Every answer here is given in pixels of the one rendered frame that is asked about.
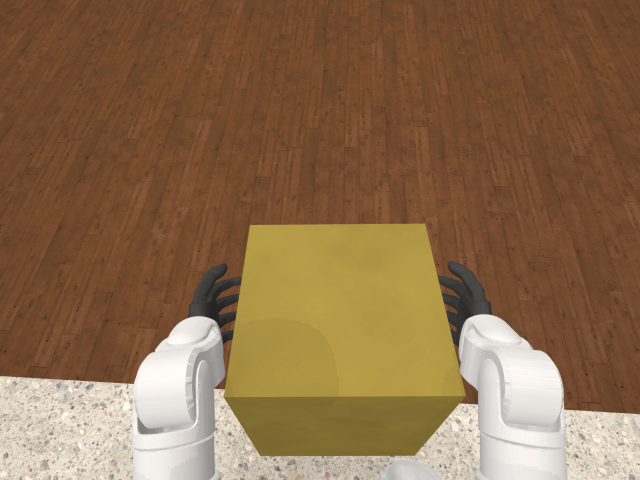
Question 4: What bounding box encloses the carton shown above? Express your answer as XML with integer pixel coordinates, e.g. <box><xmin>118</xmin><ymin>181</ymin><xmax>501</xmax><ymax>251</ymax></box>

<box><xmin>224</xmin><ymin>224</ymin><xmax>466</xmax><ymax>456</ymax></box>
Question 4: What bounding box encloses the robot right thigh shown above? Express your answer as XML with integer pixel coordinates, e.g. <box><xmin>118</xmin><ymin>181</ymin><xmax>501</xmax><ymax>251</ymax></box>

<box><xmin>378</xmin><ymin>460</ymin><xmax>442</xmax><ymax>480</ymax></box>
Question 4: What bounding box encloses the robot left forearm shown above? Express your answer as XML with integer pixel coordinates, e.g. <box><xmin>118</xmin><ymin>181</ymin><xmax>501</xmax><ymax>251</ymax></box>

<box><xmin>132</xmin><ymin>316</ymin><xmax>225</xmax><ymax>480</ymax></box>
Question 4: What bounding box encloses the left robot hand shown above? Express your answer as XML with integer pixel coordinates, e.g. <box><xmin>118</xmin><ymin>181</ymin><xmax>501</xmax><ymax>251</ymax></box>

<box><xmin>187</xmin><ymin>263</ymin><xmax>242</xmax><ymax>344</ymax></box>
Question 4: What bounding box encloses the robot right forearm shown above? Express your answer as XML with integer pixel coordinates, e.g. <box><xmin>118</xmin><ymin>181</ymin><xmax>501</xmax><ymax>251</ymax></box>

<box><xmin>459</xmin><ymin>314</ymin><xmax>567</xmax><ymax>480</ymax></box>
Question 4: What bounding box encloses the right robot hand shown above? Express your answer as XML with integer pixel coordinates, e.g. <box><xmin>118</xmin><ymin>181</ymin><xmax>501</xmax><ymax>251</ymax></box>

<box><xmin>437</xmin><ymin>261</ymin><xmax>492</xmax><ymax>348</ymax></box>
